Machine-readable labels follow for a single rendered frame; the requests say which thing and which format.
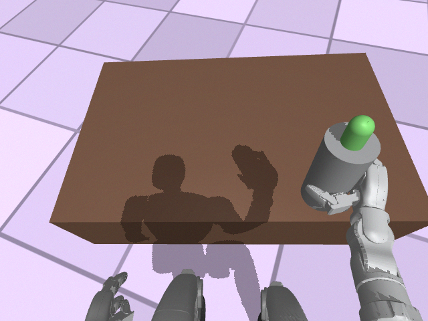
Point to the right robot hand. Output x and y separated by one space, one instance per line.
371 190

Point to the left robot hand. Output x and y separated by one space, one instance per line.
104 306

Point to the right robot arm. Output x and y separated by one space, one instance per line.
379 285

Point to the bottle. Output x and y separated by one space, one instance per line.
346 152

